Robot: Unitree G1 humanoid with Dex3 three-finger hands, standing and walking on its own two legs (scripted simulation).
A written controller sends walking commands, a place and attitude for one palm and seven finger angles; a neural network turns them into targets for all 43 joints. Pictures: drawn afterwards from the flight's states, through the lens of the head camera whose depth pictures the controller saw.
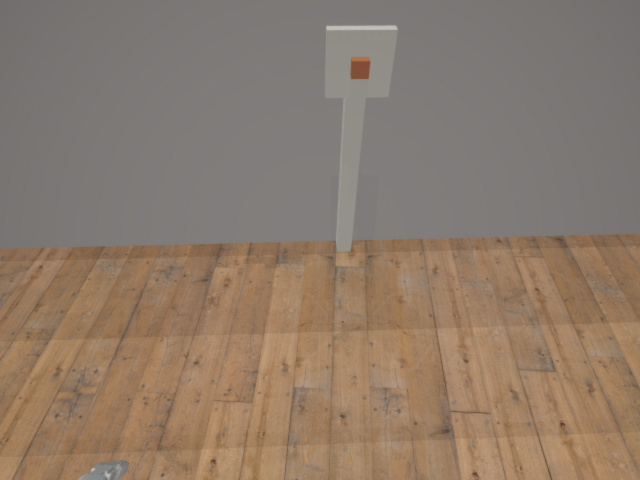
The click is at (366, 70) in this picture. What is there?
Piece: button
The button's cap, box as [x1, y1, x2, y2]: [350, 57, 369, 78]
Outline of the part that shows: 351,57 351,78 368,78 369,58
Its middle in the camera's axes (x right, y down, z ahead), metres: +0.10 -0.45 +1.03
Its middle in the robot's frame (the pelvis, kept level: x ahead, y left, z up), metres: +1.08 -0.04 +0.03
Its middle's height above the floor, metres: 0.80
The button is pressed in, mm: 0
